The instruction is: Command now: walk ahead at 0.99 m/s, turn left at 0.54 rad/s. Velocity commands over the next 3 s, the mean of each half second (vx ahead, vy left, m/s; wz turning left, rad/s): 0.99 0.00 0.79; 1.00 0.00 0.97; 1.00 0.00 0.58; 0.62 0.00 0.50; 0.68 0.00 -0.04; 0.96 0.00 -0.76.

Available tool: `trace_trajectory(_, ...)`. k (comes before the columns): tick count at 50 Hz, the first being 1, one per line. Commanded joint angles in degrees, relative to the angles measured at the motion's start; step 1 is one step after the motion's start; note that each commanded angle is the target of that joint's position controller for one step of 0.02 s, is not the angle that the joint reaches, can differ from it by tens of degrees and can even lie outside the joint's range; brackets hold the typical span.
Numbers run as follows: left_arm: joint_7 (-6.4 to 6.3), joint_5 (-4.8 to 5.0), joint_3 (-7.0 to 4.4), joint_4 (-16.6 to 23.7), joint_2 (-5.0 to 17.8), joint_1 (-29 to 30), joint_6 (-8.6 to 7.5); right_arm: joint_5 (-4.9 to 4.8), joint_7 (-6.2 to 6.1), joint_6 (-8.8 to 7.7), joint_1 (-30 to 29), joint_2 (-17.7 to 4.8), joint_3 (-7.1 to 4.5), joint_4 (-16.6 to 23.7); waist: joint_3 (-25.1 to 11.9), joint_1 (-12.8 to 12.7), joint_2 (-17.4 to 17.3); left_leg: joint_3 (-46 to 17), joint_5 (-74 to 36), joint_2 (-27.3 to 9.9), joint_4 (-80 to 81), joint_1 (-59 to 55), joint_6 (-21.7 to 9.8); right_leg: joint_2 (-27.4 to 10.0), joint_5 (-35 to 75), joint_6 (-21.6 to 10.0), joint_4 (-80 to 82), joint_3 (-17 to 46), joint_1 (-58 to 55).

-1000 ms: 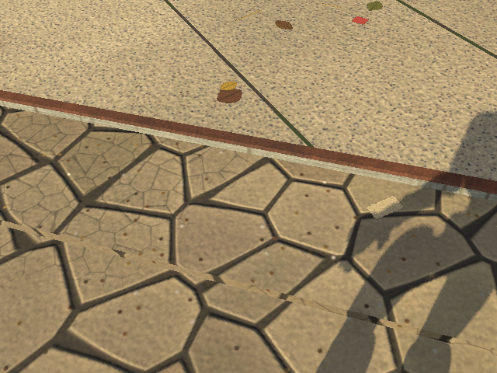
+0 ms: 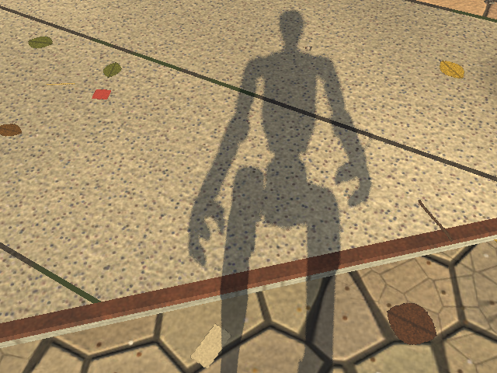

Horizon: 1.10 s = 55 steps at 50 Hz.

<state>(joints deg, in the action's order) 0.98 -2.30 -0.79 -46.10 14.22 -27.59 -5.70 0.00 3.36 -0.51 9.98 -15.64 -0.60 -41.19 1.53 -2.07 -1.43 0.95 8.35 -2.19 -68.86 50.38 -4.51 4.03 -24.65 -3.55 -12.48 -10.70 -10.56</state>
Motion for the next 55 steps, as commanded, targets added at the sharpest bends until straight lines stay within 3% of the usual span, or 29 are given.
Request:
trace_trajectory(1,-0.93,0.74,-1.18,3.94,7.30,8.03,-1.63,-0.11,0.63,-0.41,-6.42,-1.93,0.74,5.11,5.50,3.89,3.15,11.65,-3.15,3.62,13.62,-14.39,-2.74,-9.82,70.31,1.61,7.22,-5.08,15.91)
trace_trajectory(2,-1.75,0.55,-1.65,3.51,9.49,6.90,-1.75,0.01,0.72,-0.12,-4.56,-2.81,0.50,4.90,2.18,5.03,5.71,14.16,-1.19,5.98,13.67,-20.14,-3.90,-12.75,87.67,1.01,3.11,-4.67,13.48)
trace_trajectory(4,-3.04,-0.35,-3.54,4.57,14.62,12.28,-0.58,-0.39,-0.18,0.49,14.27,-7.47,-1.45,0.21,-8.59,15.56,10.99,11.45,3.36,8.86,13.81,-35.29,-6.31,-15.91,104.24,1.56,-16.44,-3.55,9.32)
trace_trajectory(5,-3.07,-0.14,-4.28,5.75,15.97,16.40,0.54,-0.28,-0.91,0.61,27.18,-11.06,-3.36,-3.61,-14.05,21.33,10.73,8.30,7.04,10.12,16.55,-45.95,-8.17,-16.27,101.31,1.37,-34.00,-1.91,11.08)
trace_trajectory(6,-2.43,1.27,-4.20,5.92,14.40,19.92,0.95,-0.08,-1.41,0.39,33.76,-13.88,-5.29,-5.29,-13.83,25.46,5.22,-0.47,2.72,7.67,28.86,-55.22,-11.95,-9.70,72.21,1.52,-60.21,-2.03,19.23)
trace_trajectory(7,-0.57,-0.34,-0.69,7.55,2.39,24.27,0.23,-0.92,-1.86,0.95,26.37,-14.63,-5.91,-6.43,-2.94,17.59,-12.17,-12.08,2.57,4.34,32.76,-52.79,-11.19,3.20,5.89,1.04,-81.17,1.33,39.56)
trace_trajectory(8,0.71,0.44,0.03,13.98,1.18,11.64,-0.86,0.69,-2.71,1.35,16.38,-17.50,-6.35,-2.48,-13.41,4.16,-19.50,-45.52,14.13,-4.74,46.25,-62.25,-21.42,3.97,1.48,2.26,-89.58,15.00,54.76)
trace_trajectory(9,0.83,-0.74,0.34,13.20,4.84,11.29,-1.99,0.95,-2.63,1.02,13.67,-13.97,-6.03,-0.13,-12.32,4.85,-6.78,-55.23,28.78,-8.68,55.91,-60.68,-20.45,0.18,5.30,0.89,-85.25,18.73,56.99)
trace_trajectory(11,0.21,-1.71,0.46,13.71,6.02,18.21,-2.07,1.27,-3.13,-0.60,13.73,-8.26,-4.87,-2.39,-0.03,2.07,9.10,-47.04,22.37,-5.59,57.36,-43.58,-16.24,-4.20,8.69,1.92,-74.99,18.05,54.04)
trace_trajectory(15,-0.43,-2.92,1.96,15.55,4.28,21.12,2.09,-0.04,-3.24,-4.21,12.58,-8.49,-4.19,-2.79,3.73,-0.46,9.18,-26.33,6.48,3.37,57.84,-29.49,-14.32,-9.33,5.36,4.76,-59.58,14.41,49.50)
trace_trajectory(18,0.45,-1.19,3.09,21.08,2.81,33.97,1.78,-0.41,-3.52,-4.41,15.60,-8.19,-4.25,-3.19,5.70,4.89,4.26,-22.35,-17.09,5.51,59.00,-28.39,-10.77,-8.15,19.30,6.34,-39.99,9.92,45.23)
trace_trajectory(22,-0.01,0.07,3.82,22.05,2.26,38.09,1.63,0.14,-3.81,-3.34,19.58,-11.27,-5.71,-4.64,0.21,9.23,-1.56,-23.67,-38.89,3.72,52.68,-44.52,-7.58,-2.81,23.35,5.18,-25.04,7.73,44.60)
trace_trajectory(24,-0.94,0.57,2.75,20.92,4.71,33.06,1.36,-0.18,-3.69,-3.88,17.53,-12.78,-5.96,-4.03,-5.59,5.96,-1.81,-23.79,-51.63,3.23,45.50,-41.45,-5.30,0.47,19.89,4.08,-20.82,7.45,27.29)
trace_trajectory(25,-1.65,0.47,0.51,17.11,8.85,17.95,0.88,-0.23,-3.11,-4.76,13.37,-14.86,-6.14,-2.66,-13.74,-2.70,-2.07,-22.99,-54.26,2.61,32.69,-36.59,-4.53,-0.17,16.01,1.66,-21.88,9.15,10.49)
trace_trajectory(26,-2.51,-0.18,-2.02,13.90,13.31,4.66,0.48,-0.62,-2.69,-5.98,9.82,-13.80,-6.03,-0.73,-21.80,-9.41,1.69,-19.80,-43.47,6.12,16.75,-26.20,-3.15,-7.91,5.41,-0.81,-21.43,17.39,-6.88)
trace_trajectory(27,-2.59,-1.44,-4.14,12.74,18.43,-0.08,0.57,-2.71,-2.64,-6.33,10.73,-7.40,-4.09,3.19,-33.59,-8.73,18.56,-13.07,-2.97,11.15,-3.09,-13.68,-0.79,-26.87,-17.37,-6.66,-11.90,47.05,-19.74)
trace_trajectory(28,-2.59,-1.14,-4.18,13.34,15.93,7.08,1.21,-1.48,-2.62,-5.55,8.88,-8.22,-3.24,3.47,-31.71,-5.52,20.12,-10.51,10.33,7.18,-8.33,-10.83,-1.48,-28.07,-23.46,-6.63,-6.84,55.76,-14.60)
trace_trajectory(30,-2.42,-0.68,-2.90,11.56,8.68,11.12,1.59,1.35,-2.02,-3.77,3.42,-9.27,-3.50,3.31,-15.11,-4.41,5.13,-7.40,6.47,2.36,-7.59,-7.19,-1.92,-24.70,-11.89,-5.33,-7.26,42.91,0.22)
trace_trajectory(34,-1.94,-0.24,-2.27,4.64,4.55,8.17,-0.32,1.90,0.28,-0.59,-2.77,-3.41,-2.15,8.90,-2.21,0.32,4.28,-7.52,9.57,-3.27,-4.47,-4.74,-1.36,-23.09,-0.18,-3.36,0.02,27.50,15.21)
trace_trajectory(38,-1.37,0.06,-3.18,3.97,8.55,13.06,-1.83,1.60,1.47,1.23,-5.87,-4.67,-1.42,13.78,2.12,5.29,6.15,-6.73,2.09,-5.95,1.07,-3.69,0.22,-22.86,8.54,-1.55,7.74,11.70,21.93)
trace_trajectory(42,-1.10,0.02,-4.02,1.33,11.54,8.86,-2.01,1.69,3.21,1.31,-12.74,-5.28,-1.02,14.55,6.06,2.79,3.31,3.86,-6.38,-2.69,17.39,-13.19,-2.61,-17.02,20.55,0.97,10.23,-3.92,19.99)
trace_trajectory(45,-1.22,0.15,-4.82,1.09,15.76,5.95,-0.51,1.40,2.14,0.56,-9.48,-6.68,-1.78,12.37,2.01,5.10,6.10,9.66,0.65,4.06,21.69,-21.39,-6.01,-17.67,64.45,1.32,-2.68,-6.89,9.60)
trace_trajectory(47,-1.27,0.31,-5.76,2.42,19.27,7.26,1.67,1.12,0.70,-0.11,7.25,-9.99,-3.85,7.80,-7.46,13.62,8.20,9.31,6.96,8.68,24.11,-39.99,-8.40,-20.15,78.38,1.03,-26.89,-5.61,11.21)
trace_trajectory(48,-1.17,-0.03,-5.57,3.72,18.39,8.32,2.18,1.56,-0.58,-0.10,19.24,-12.87,-5.83,3.20,-12.80,18.33,4.82,5.01,8.08,9.78,27.72,-58.17,-9.65,-18.97,67.09,2.03,-46.81,-4.71,22.67)
trace_trajectory(49,-0.42,-1.13,-3.75,5.11,9.56,8.20,2.34,0.18,-1.73,0.63,13.65,-17.92,-7.49,2.64,-7.58,11.28,-10.04,-11.02,11.60,1.55,32.92,-62.88,-9.59,-8.49,4.03,3.79,-68.86,-3.07,40.95)
trace_trajectory(50,-0.11,0.00,-3.06,13.00,9.63,6.36,0.97,1.68,-1.84,1.41,10.49,-24.53,-8.50,7.11,-20.01,7.05,-15.48,-45.42,16.13,-10.70,46.37,-76.55,-20.78,-2.62,-4.35,6.27,-83.62,7.15,59.19)
trace_trajectory(51,-0.09,-0.12,-2.93,14.19,12.19,13.42,-0.54,1.75,-2.64,1.46,13.40,-21.89,-8.52,7.28,-19.64,9.93,-4.35,-48.59,17.54,-11.22,52.22,-74.75,-19.81,-5.97,2.36,5.35,-81.74,14.69,61.95)
trace_trajectory(53,-0.75,-0.17,-1.71,13.80,10.39,15.87,-1.19,1.29,-3.60,-0.53,12.04,-16.95,-7.37,3.98,-6.88,5.54,3.12,-39.77,6.96,-8.10,52.75,-57.02,-17.15,-10.29,4.77,5.21,-70.51,14.99,58.02)
trace_trajectory(55,-0.92,-1.84,-1.27,12.73,9.83,13.75,1.01,1.02,-4.03,-2.16,8.90,-13.72,-5.92,3.87,-3.50,1.34,5.05,-32.37,0.93,-4.39,52.91,-43.99,-16.69,-11.74,1.67,6.15,-63.70,15.39,50.67)
